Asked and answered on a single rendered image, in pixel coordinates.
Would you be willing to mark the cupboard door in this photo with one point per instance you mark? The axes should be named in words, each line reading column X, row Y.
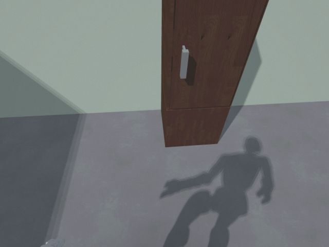
column 218, row 35

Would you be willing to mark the handle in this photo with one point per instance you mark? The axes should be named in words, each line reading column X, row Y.
column 184, row 62

